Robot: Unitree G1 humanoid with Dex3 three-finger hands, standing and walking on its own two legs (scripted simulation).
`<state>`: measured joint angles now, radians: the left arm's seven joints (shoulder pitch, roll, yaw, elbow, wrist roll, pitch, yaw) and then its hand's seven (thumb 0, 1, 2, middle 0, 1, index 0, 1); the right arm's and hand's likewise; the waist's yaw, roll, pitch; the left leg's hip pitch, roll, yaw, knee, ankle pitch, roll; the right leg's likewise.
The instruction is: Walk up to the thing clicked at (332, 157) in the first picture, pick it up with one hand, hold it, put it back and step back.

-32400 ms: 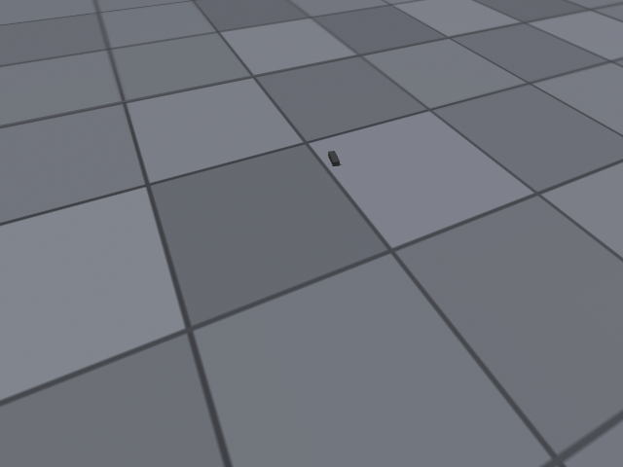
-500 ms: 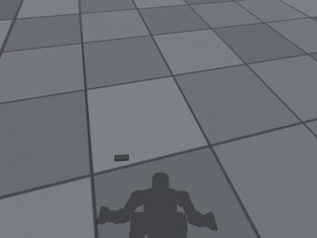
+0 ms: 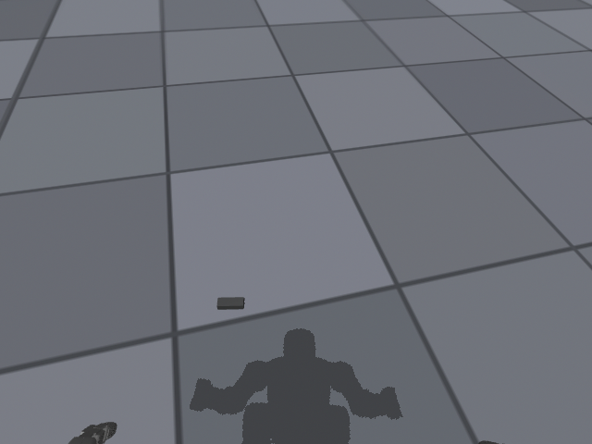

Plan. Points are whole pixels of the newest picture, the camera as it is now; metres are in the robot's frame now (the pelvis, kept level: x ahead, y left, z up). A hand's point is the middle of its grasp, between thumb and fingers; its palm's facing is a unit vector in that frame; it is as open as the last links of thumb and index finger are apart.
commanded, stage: walk up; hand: left
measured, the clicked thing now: (230, 303) +0.70 +0.23 -0.76
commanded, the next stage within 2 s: stand in 0.10 s
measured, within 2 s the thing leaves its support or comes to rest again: neither
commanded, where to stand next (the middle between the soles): +0.33 -0.03 m, yaw +3 degrees
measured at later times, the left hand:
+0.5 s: hand out of the picture +0.05 +0.25 -0.15, palm faces -0.02 -0.94 -0.33, open 7.3 cm
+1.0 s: hand out of the picture +0.06 +0.24 -0.15, palm faces -0.05 -0.94 -0.34, open 7.3 cm
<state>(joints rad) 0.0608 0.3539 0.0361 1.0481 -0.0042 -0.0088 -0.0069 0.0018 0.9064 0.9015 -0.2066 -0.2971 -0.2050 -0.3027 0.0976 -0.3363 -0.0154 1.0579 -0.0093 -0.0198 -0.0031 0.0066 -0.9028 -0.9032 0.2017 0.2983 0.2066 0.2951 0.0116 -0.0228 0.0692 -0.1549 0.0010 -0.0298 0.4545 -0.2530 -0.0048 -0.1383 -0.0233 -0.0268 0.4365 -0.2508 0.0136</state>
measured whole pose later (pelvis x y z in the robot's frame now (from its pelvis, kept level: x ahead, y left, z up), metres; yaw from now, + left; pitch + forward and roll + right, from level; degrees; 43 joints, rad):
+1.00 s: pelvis -0.01 -0.01 +0.01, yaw -1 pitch -3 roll +0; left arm 0.12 0.35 -0.02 1.13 0.00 -0.02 -0.01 0.00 0.91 0.90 -0.21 -0.30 -0.20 -0.30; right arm 0.13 -0.36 -0.01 1.15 -0.01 -0.01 0.01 0.01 -0.90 -0.90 0.20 0.30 0.21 0.29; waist 0.00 0.00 0.06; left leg -0.12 0.01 -0.02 0.32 -0.16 -0.02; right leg -0.12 -0.02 -0.02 0.34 -0.18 0.01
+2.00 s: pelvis +0.22 -0.01 -0.01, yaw +1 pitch -4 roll +2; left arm 0.18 0.35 0.04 0.82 0.00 -0.05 -0.04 0.00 0.91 0.90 -0.21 -0.30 -0.20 -0.30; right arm 0.31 -0.39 -0.04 0.86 0.01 -0.03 0.00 0.01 -0.90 -0.90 0.20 0.30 0.21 0.29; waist 0.00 0.02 0.14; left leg -0.32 -0.02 -0.02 1.12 -0.52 0.03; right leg -0.33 -0.04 -0.05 0.60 -0.20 -0.05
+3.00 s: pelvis +0.24 +0.00 +0.00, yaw +1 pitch -3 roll +0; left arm 0.12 0.37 0.00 1.08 0.00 -0.03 -0.01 0.00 0.91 0.90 -0.21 -0.30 -0.21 -0.30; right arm 0.10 -0.36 -0.02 1.10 -0.01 0.01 0.03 0.01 -0.90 -0.90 0.20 0.30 0.21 0.30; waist 0.00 0.01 0.07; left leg -0.24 0.02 0.02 0.42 -0.13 0.00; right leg -0.09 -0.02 0.02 0.41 -0.27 0.03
